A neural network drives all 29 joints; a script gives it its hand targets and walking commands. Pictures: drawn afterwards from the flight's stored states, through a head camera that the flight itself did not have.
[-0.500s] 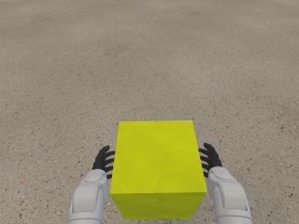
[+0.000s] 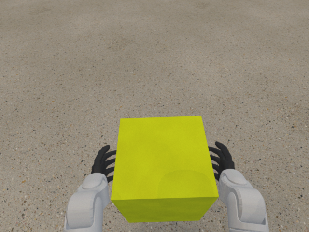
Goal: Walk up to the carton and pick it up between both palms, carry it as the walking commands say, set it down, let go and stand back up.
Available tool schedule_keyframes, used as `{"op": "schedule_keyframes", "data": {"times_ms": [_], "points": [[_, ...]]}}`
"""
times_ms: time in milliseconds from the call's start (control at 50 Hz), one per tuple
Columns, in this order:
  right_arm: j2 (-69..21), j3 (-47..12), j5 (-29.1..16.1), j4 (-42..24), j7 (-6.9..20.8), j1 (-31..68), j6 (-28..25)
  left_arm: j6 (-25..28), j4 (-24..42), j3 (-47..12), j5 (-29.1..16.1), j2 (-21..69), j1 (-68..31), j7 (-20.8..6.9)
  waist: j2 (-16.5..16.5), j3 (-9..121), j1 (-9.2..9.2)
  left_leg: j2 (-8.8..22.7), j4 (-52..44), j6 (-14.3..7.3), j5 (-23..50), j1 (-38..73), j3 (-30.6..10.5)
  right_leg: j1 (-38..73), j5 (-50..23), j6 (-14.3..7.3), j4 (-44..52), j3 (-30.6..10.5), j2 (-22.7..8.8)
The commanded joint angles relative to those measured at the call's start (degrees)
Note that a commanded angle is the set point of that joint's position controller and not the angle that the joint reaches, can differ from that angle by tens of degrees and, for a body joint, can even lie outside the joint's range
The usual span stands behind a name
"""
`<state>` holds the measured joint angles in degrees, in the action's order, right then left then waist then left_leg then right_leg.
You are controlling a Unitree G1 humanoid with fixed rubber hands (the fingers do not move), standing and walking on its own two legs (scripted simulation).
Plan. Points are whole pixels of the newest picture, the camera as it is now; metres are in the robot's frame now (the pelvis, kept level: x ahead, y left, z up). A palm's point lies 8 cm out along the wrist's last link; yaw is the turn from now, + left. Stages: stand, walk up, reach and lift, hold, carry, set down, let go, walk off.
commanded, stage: carry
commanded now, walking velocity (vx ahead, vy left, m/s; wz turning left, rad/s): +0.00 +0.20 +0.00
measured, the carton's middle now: (162, 173) +0.30 -0.01 -0.01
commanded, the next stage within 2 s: none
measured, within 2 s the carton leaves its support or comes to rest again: neither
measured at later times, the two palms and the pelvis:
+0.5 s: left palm (79, 186) +0.24 +0.19 +0.05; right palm (207, 178) +0.25 -0.11 +0.06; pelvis -0.03 +0.04 -0.02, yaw +0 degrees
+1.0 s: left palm (45, 197) +0.21 +0.25 +0.07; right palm (186, 194) +0.21 -0.05 +0.07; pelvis -0.07 +0.10 +0.00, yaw -1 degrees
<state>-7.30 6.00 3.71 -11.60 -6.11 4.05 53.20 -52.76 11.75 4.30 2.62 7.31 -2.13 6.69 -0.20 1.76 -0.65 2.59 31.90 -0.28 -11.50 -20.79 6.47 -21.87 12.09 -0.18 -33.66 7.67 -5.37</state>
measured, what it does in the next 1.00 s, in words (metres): steps to the left: right foot, then left foot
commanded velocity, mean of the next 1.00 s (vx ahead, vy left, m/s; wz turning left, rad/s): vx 0.00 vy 0.20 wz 0.00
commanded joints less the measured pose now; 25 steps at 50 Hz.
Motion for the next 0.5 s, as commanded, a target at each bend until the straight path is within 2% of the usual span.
{"op": "schedule_keyframes", "data": {"times_ms": [0,20,40,60,80,100,120,140,160,180,200,220,240,260,280,300,320,340,360,380,400,420,440,460,480], "points": [[-45.22,-43.4,-20.23,-11.25,13.99,25.94,5.87,-5.29,17.82,-41.85,-18.35,44.64,-32.62,-13.17,-2.02,24.15,0.45,5.28,-1.36,-1.52,3.8,5.55,-5.05,7.52,-3.16,-1.67,7.16,-7.76,-8.01],[-45.65,-44.22,-21.2,-12.16,14.16,28.85,7.34,-6.89,14.88,-40.1,-17.78,44.5,-31.81,-13.65,-5.21,23.07,0.47,4.25,-0.45,-1.4,0.07,3.17,-4.5,7.91,-0.76,-2.49,7.86,-8.6,-8.83],[-45.7,-44.08,-20.63,-10.29,14.39,25.61,8.87,-8.0,14.81,-39.6,-17.39,43.53,-30.74,-13.74,-7.34,23.17,0.36,3.49,0.85,-1.59,-1.09,2.34,-3.91,7.51,-3.15,-2.82,8.32,-9.73,-9.6],[-44.53,-43.89,-20.4,-11.25,14.39,27.14,9.51,-9.29,12.14,-39.73,-17.87,44.99,-30.77,-14.27,-4.61,22.11,0.5,3.13,1.45,-1.12,-0.48,1.62,-3.07,6.8,-7.1,-3.43,7.78,-10.42,-10.8],[-45.71,-43.77,-21.08,-11.59,14.68,30.9,9.99,-10.03,11.8,-39.44,-18.22,45.88,-32.61,-14.64,-5.37,20.09,0.43,3.08,1.12,-0.72,-2.52,-0.14,-3.26,4.83,-3.26,-3.67,7.85,-10.73,-11.76],[-46.18,-42.92,-20.65,-9.82,15.0,30.18,10.79,-10.62,12.55,-39.48,-18.85,45.89,-34.86,-14.91,-5.84,19.95,0.35,3.61,0.6,-0.93,-2.69,1.41,-4.35,3.33,-1.99,-3.23,8.31,-10.35,-10.88],[-48.54,-42.9,-21.95,-10.55,15.24,34.68,11.47,-11.44,12.6,-39.69,-19.71,47.95,-38.2,-14.92,-2.54,18.46,0.67,3.96,-2.49,-1.28,-4.51,2.53,-4.88,0.07,1.37,-2.22,6.67,-8.96,-10.35],[-49.2,-42.4,-21.77,-7.88,15.33,33.71,12.14,-12.33,10.89,-39.0,-19.51,48.21,-37.58,-15.11,1.28,17.64,0.83,5.38,-4.28,-2.57,-4.53,-0.21,-7.83,0.36,5.12,-1.16,3.79,-5.41,-6.67],[-49.9,-41.51,-21.53,-6.59,15.51,34.71,12.81,-12.58,11.78,-39.22,-20.09,48.28,-39.9,-15.33,1.52,18.79,0.99,6.95,-4.8,-2.91,-3.74,1.29,-9.17,-0.54,4.8,-0.21,1.74,-4.17,-5.29],[-49.38,-41.37,-21.7,-6.89,15.49,33.84,13.15,-13.08,10.02,-38.79,-19.45,48.86,-37.65,-15.29,4.17,20.69,0.82,8.36,-7.75,-3.74,-4.6,3.1,-11.17,-1.93,6.89,0.39,-1.59,-2.21,-3.52],[-50.67,-41.42,-22.4,-8.08,15.4,36.81,13.6,-13.5,10.22,-39.2,-20.33,50.54,-39.36,-15.4,5.13,18.13,0.92,9.34,-9.55,-4.98,-5.55,1.75,-12.08,-2.78,6.66,1.15,-4.13,-0.22,-1.51],[-50.3,-41.25,-21.29,-8.2,15.14,36.42,13.68,-13.98,7.83,-39.04,-19.89,51.17,-37.79,-15.83,5.25,17.02,1.34,8.38,-9.48,-5.44,-5.9,-1.01,-10.54,-0.22,6.08,0.62,-4.22,-1.1,-1.57],[-51.63,-41.24,-21.19,-6.51,15.03,34.15,14.17,-13.99,9.22,-38.9,-20.42,51.07,-38.81,-15.74,1.56,18.08,1.15,7.39,-8.71,-4.91,-7.62,-0.61,-9.31,0.5,4.13,0.35,-2.38,-1.97,-2.66],[-52.3,-41.13,-21.31,-7.52,14.81,36.54,13.91,-14.07,9.92,-38.81,-21.5,52.1,-40.59,-16.03,0.85,17.92,1.08,5.93,-6.02,-4.33,-5.41,-3.19,-7.28,2.57,2.42,0.18,-2.2,-1.67,-2.78],[-53.41,-41.93,-22.59,-8.22,15.07,37.25,13.8,-13.6,13.48,-40.23,-22.24,52.0,-43.67,-15.92,1.62,18.88,1.07,4.89,-4.07,-3.66,-6.05,-3.44,-5.86,3.31,1.42,-0.35,-0.76,-3.84,-4.09],[-53.8,-41.48,-22.52,-7.67,15.09,36.65,14.07,-13.73,13.36,-39.73,-21.73,51.05,-42.81,-15.74,-2.14,20.73,1.25,3.32,-0.67,-2.44,-8.49,-4.77,-4.56,5.38,1.79,-1.43,3.11,-8.6,-7.74],[-55.07,-41.52,-23.42,-8.94,15.1,37.91,14.13,-13.84,13.37,-39.84,-22.6,53.14,-43.83,-15.8,-5.43,20.87,1.0,2.01,2.34,-1.55,-8.79,-3.71,-3.16,4.8,0.79,-2.76,5.67,-11.52,-10.3],[-53.11,-41.61,-22.68,-11.21,14.77,38.73,13.95,-14.17,10.49,-39.09,-22.02,52.81,-40.4,-16.03,-11.48,21.46,1.07,0.6,9.08,-1.08,-10.65,-3.57,-2.25,3.05,3.91,-3.8,9.24,-15.45,-13.81],[-52.77,-41.56,-22.76,-10.2,14.92,36.97,14.24,-13.9,13.67,-39.43,-22.83,52.62,-43.02,-15.81,-12.21,22.41,0.69,1.27,12.16,-1.22,-10.02,0.28,-3.51,-0.4,1.31,-4.78,9.8,-15.91,-15.58],[-53.3,-41.33,-22.8,-8.77,15.12,35.28,14.33,-13.83,14.12,-39.89,-22.58,51.44,-42.13,-15.44,-12.46,21.43,0.36,0.86,10.24,-1.54,-9.77,4.23,-3.53,-5.05,2.24,-3.93,10.84,-14.37,-15.16],[-53.44,-41.2,-22.9,-10.22,14.7,38.1,13.86,-14.06,12.25,-39.55,-22.15,52.24,-40.45,-15.81,-7.88,22.49,0.43,0.59,8.14,-2.45,-7.41,6.01,-3.13,-5.92,2.58,-2.42,7.57,-9.86,-12.94],[-54.8,-41.39,-23.34,-9.03,14.92,37.9,14.22,-13.89,14.62,-39.57,-22.83,52.44,-44.43,-15.59,-6.36,24.09,0.22,2.62,2.56,-3.35,-8.43,10.07,-6.43,-8.31,5.16,-0.8,2.0,-7.02,-10.3],[-53.78,-41.33,-23.11,-8.43,15.29,37.93,14.15,-14.09,13.65,-40.29,-22.4,52.33,-43.79,-15.59,6.12,19.41,-0.48,10.12,-9.04,-5.59,-15.12,5.89,-17.22,-13.63,15.71,1.82,-6.55,-0.94,-2.08],[-55.28,-41.0,-23.1,-6.45,15.69,36.76,14.49,-14.22,14.52,-41.0,-22.3,53.27,-45.38,-15.6,17.1,19.01,-0.69,15.38,-18.32,-9.05,-20.11,1.25,-23.25,-12.13,19.8,2.49,-21.18,1.43,2.74],[-54.8,-41.16,-23.15,-8.98,15.65,35.44,14.44,-14.25,15.51,-41.38,-22.29,53.38,-42.96,-15.48,14.18,20.35,-0.21,14.8,-17.1,-10.48,-15.76,2.78,-19.17,-12.04,18.3,1.25,-26.57,-2.46,2.54]]}}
